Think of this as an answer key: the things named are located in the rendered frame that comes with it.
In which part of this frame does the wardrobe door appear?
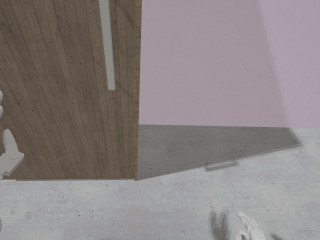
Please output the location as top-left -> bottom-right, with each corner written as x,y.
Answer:
0,0 -> 134,179

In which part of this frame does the right robot hand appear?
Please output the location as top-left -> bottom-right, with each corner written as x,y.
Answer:
235,211 -> 267,240

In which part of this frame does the left robot hand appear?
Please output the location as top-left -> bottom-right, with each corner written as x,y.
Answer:
0,90 -> 25,181

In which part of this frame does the handle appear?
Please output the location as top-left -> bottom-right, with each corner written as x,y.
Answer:
99,0 -> 116,90

